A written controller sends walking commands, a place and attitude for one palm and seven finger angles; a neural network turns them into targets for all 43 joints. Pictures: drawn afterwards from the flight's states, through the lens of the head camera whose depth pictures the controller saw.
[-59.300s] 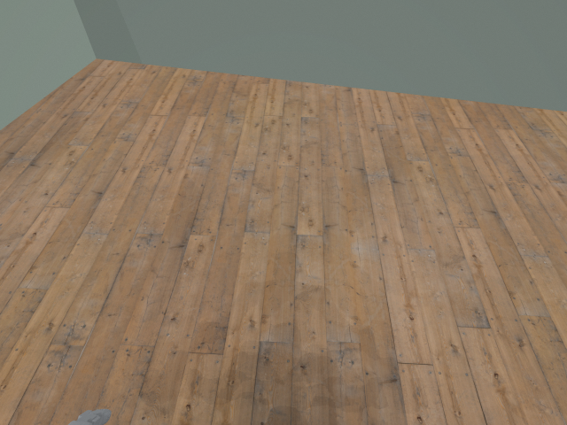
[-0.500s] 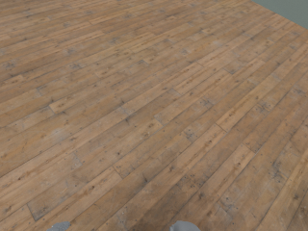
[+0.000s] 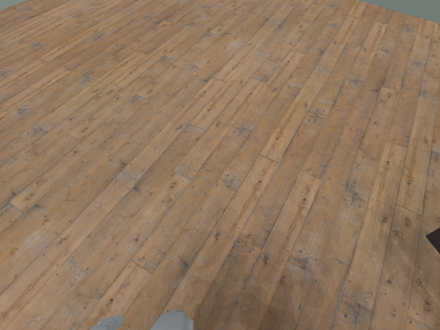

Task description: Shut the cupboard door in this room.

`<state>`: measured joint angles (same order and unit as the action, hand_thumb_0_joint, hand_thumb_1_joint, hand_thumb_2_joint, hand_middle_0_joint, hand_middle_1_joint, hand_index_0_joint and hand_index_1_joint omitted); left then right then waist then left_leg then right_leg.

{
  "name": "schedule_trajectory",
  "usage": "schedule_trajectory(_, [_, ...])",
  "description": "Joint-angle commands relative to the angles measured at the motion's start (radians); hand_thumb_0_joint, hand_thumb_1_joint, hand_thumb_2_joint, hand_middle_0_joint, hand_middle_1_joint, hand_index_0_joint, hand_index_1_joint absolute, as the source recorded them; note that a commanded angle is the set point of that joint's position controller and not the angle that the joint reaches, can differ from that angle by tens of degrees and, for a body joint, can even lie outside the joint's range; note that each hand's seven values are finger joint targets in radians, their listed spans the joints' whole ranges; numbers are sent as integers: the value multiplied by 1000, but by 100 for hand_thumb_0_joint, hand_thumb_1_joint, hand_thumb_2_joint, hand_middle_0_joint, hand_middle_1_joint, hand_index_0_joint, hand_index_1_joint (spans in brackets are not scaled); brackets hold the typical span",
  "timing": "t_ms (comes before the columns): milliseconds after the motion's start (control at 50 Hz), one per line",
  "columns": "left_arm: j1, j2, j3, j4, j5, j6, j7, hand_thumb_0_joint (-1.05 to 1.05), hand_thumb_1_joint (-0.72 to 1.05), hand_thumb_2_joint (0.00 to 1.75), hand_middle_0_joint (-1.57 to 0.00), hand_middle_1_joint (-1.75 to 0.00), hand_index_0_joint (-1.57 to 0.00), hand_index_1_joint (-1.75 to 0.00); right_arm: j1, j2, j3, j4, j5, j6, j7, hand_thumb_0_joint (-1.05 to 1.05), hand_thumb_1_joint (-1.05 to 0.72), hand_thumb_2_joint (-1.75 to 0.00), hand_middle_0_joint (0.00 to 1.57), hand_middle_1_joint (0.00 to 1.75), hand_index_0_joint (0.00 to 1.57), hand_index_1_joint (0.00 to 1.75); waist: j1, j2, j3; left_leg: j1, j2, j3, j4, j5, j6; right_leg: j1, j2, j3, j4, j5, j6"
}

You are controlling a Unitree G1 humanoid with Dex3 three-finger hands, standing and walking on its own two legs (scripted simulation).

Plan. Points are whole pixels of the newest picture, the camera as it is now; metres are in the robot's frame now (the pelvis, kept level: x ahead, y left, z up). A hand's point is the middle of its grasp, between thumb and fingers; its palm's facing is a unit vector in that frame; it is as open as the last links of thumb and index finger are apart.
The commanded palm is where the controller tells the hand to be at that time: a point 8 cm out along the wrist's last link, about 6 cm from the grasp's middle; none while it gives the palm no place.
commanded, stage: turn to face it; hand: left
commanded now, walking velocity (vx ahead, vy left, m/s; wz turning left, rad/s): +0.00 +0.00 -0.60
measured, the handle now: out of the picture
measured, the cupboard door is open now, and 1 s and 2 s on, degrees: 57 57 57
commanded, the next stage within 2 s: take the last steps up to it in 1.90 s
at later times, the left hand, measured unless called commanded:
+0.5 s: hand (147, 303) +0.19 +0.17 -0.16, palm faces -0.29 -0.91 -0.28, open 7.4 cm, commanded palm none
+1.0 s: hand (174, 279) +0.23 +0.12 -0.16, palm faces -0.54 -0.82 -0.21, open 7.4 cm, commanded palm none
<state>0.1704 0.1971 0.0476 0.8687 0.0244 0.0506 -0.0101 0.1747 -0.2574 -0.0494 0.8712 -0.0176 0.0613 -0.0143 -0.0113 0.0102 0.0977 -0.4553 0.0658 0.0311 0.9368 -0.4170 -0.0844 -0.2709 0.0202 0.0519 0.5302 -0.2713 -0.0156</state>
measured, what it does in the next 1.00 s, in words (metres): steps on the spot, turning right: left foot, then right foot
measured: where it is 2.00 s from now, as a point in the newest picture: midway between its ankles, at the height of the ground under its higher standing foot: outside the picture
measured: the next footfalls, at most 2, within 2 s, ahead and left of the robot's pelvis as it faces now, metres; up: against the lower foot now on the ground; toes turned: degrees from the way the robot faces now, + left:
left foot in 0.10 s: +0.06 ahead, +0.14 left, +0.00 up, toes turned -2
right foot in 0.48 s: +0.00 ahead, -0.13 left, +0.00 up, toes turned -23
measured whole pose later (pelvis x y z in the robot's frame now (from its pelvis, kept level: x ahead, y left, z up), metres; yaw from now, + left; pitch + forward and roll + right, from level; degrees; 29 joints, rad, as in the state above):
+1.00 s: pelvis +0.03 +0.00 +0.00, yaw -36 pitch +1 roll -2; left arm 0.14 0.26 0.09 0.88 0.01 0.08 -0.04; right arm 0.22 -0.21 -0.01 0.85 -0.04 0.02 -0.03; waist 0.01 -0.01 0.11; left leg -0.25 0.14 0.14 0.54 -0.29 -0.02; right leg -0.45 -0.01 -0.05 1.03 -0.49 0.05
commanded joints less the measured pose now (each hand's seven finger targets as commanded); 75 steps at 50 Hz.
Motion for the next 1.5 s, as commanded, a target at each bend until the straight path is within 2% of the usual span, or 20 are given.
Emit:
schedule_trajectory(0, [-10, 241, 76, -74, 4, -20, 12, 0, 90, 90, -20, -30, -20, -30, 30, -61, -20, -82, 12, -41, -11, 0, -90, -90, 20, 30, 20, 30, 8, -176, -149, 75, -39, -3, -230, 10, 15, 63, -222, 299, -114, 371, -158])
schedule_trajectory(40, [-38, 221, 72, -78, -7, -14, 10, 0, 90, 90, -20, -30, -20, -30, 104, -75, -18, -57, 13, -53, -19, 0, -90, -90, 20, 30, 20, 30, -32, -150, -168, 262, -40, -2, -461, 172, 25, -40, -169, 282, -47, 314, -90])
schedule_trajectory(80, [5, 115, 50, -102, -19, -9, -3, 0, 90, 90, -20, -30, -20, -30, 143, -227, -44, -62, -6, -67, -23, 0, -90, -90, 20, 30, 20, 30, -32, 291, -198, 443, 336, -358, -636, 353, 170, -284, 51, 40, 292, -241, 24])
schedule_trajectory(100, [-15, 144, 51, -108, -7, -9, -6, 0, 90, 90, -20, -30, -20, -30, 151, -234, -40, -68, -14, -65, -29, 0, -90, -90, 20, 30, 20, 30, -47, 246, -176, 384, 427, -403, -635, 432, 255, -300, 18, -3, 493, -364, 40])
schedule_trajectory(180, [-28, 130, 59, -74, -6, 4, -30, 0, 90, 90, -20, -30, -20, -30, 35, -154, -21, -96, -16, -65, -36, 0, -90, -90, 20, 30, 20, 30, 5, 168, -115, 350, 282, -94, -557, 664, 223, -305, -48, -46, 633, -232, 73])
schedule_trajectory(400, [9, 127, 49, -62, -5, -7, -34, 0, 90, 90, -20, -30, -20, -30, 47, -195, -50, -52, -9, -45, -12, 0, -90, -90, 20, 30, 20, 30, 26, 179, -159, 280, 271, 88, -376, 481, 135, 55, -12, -173, 2, 18, 31])
schedule_trajectory(420, [74, 181, 59, -42, 0, -16, -28, 0, 90, 90, -20, -30, -20, -30, 42, -173, -49, -59, 0, -45, -6, 0, -90, -90, 20, 30, 20, 30, 58, 63, -176, 166, 225, 120, -240, 358, 84, 205, -70, -89, -109, 127, 1])
schedule_trajectory(440, [125, 292, 81, -26, 9, -33, -13, 0, 90, 90, -20, -30, -20, -30, 21, -85, -28, -101, 6, -43, 0, 0, -90, -90, 20, 30, 20, 30, 87, -284, -174, -104, 73, 185, -7, -115, 19, 353, -332, 266, -192, 391, -101])
schedule_trajectory(500, [75, 280, 80, -36, -3, -29, 22, 0, 90, 90, -20, -30, -20, -30, -56, -100, -20, -118, 6, -28, -16, 0, -90, -90, 20, 30, 20, 30, 72, -315, -124, -226, 48, -47, 270, -152, 15, 207, -360, 362, -193, 420, -216])
schedule_trajectory(560, [-21, 227, 61, -69, -1, -30, 22, 0, 90, 90, -20, -30, -20, -30, -1, -89, -18, -74, 2, -31, -6, 0, -90, -90, 20, 30, 20, 30, 13, -192, -150, -106, 39, -17, 166, -33, -2, 141, -259, 177, -137, 476, -169])
schedule_trajectory(740, [-59, 222, 69, -75, -7, -14, 11, 0, 90, 90, -20, -30, -20, -30, 123, -85, -15, -55, 10, -54, -14, 0, -90, -90, 20, 30, 20, 30, -40, -138, -161, 271, -23, 5, -475, 197, 19, -61, -165, 237, -26, 294, -81])
schedule_trajectory(780, [-9, 125, 46, -103, -18, -7, -2, 0, 90, 90, -20, -30, -20, -30, 166, -240, -43, -65, -10, -63, -19, 0, -90, -90, 20, 30, 20, 30, -39, 328, -185, 402, 365, -376, -653, 331, 183, -286, 49, -1, 356, -313, 32])
schedule_trajectory(860, [-49, 142, 60, -84, -6, -3, -25, 0, 90, 90, -20, -30, -20, -30, 69, -175, -24, -93, -20, -69, -29, 0, -90, -90, 20, 30, 20, 30, -3, 173, -124, 321, 307, -169, -580, 602, 226, -308, -40, -24, 664, -246, 65])
schedule_trajectory(1060, [-15, 121, 47, -68, -7, -9, -35, 0, 90, 90, -20, -30, -20, -30, 66, -200, -49, -54, -10, -47, -12, 0, -90, -90, 20, 30, 20, 30, 11, 200, -151, 277, 278, 83, -403, 506, 138, 34, -7, -176, 46, -8, 33])
schedule_trajectory(1080, [46, 160, 54, -50, -3, -15, -29, 0, 90, 90, -20, -30, -20, -30, 55, -188, -49, -61, -5, -43, -5, 0, -90, -90, 20, 30, 20, 30, 44, 132, -159, 186, 237, 113, -297, 409, 93, 159, -31, -135, -69, 93, 12])
schedule_trajectory(1120, [150, 325, 81, -17, -5, -33, -3, 0, 90, 90, -20, -30, -20, -30, -34, -85, -21, -138, 7, -32, 0, 0, -90, -90, 20, 30, 20, 30, 108, -291, -148, -160, 21, 103, 116, -251, 7, 254, -412, 364, -207, 491, -175])
schedule_trajectory(1180, [4, 259, 71, -50, -4, -24, 22, 0, 90, 90, -20, -30, -20, -30, -38, -120, -26, -100, 3, -26, -11, 0, -90, -90, 20, 30, 20, 30, 44, -251, -95, -185, 63, -59, 256, -94, 16, 104, -331, 332, -228, 201, -203])
schedule_trajectory(1240, [-24, 227, 59, -59, -2, -35, 19, 0, 90, 90, -20, -30, -20, -30, 11, -85, -15, -69, 2, -33, -4, 0, -90, -90, 20, 30, 20, 30, 12, -174, -168, -92, 32, -8, 110, -23, -5, 143, -244, 188, -140, 460, -171])
schedule_trajectory(1420, [-56, 237, 69, -56, -7, -19, 14, 0, 90, 90, -20, -30, -20, -30, 114, -79, -13, -55, 12, -48, -14, 0, -90, -90, 20, 30, 20, 30, -38, -154, -172, 229, -34, 7, -435, 176, 14, -19, -181, 269, -55, 326, -101])
schedule_trajectory(1480, [-28, 146, 43, -97, -12, -18, -4, 0, 90, 90, -20, -30, -20, -30, 163, -241, -37, -73, -11, -60, -21, 0, -90, -90, 20, 30, 20, 30, -48, 253, -162, 352, 407, -399, -645, 375, 234, -276, 33, -14, 428, -342, 27])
